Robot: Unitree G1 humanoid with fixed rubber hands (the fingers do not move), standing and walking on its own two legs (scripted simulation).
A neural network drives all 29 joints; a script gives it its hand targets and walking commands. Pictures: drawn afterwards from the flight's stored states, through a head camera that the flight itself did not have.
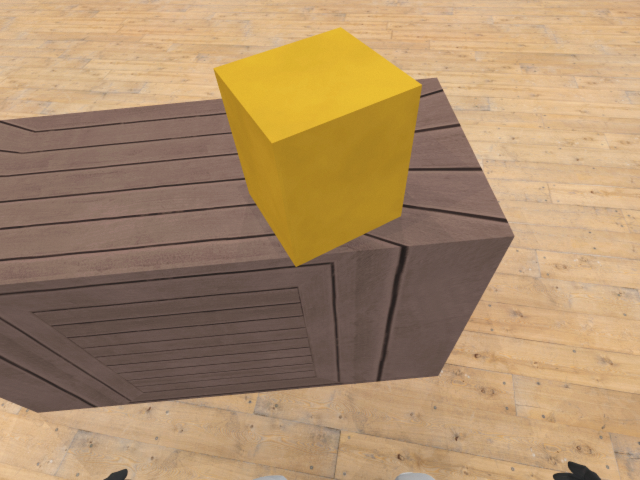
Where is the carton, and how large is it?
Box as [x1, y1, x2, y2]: [213, 27, 421, 266]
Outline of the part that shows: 340,27 213,68 249,193 295,266 399,216 401,212 421,84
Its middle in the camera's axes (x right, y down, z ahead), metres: +0.00 -0.15 +0.62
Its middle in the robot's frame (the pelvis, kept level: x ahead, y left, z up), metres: +0.58 +0.03 +0.07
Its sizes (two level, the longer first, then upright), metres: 0.210 0.200 0.250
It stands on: a pedestal, 0.69 m high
